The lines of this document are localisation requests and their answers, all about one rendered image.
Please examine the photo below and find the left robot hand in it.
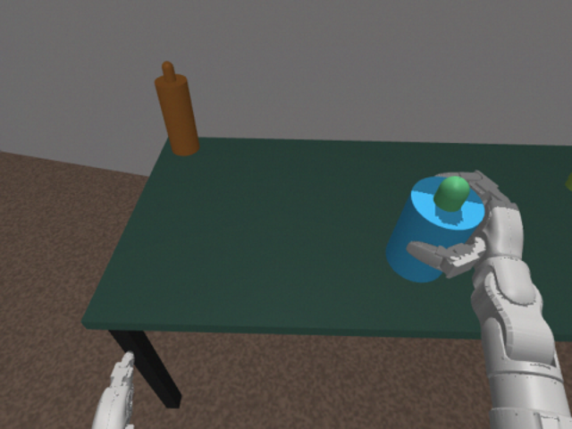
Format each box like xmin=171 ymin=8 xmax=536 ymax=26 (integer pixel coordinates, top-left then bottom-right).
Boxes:
xmin=91 ymin=351 xmax=134 ymax=429

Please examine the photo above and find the right robot hand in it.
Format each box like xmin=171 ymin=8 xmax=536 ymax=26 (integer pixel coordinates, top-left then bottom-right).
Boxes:
xmin=406 ymin=170 xmax=524 ymax=279

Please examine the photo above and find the right robot arm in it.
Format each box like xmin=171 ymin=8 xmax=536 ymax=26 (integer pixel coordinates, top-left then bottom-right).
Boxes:
xmin=471 ymin=257 xmax=572 ymax=429

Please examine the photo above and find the table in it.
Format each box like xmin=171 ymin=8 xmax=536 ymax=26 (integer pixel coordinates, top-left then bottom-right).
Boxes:
xmin=80 ymin=137 xmax=572 ymax=408

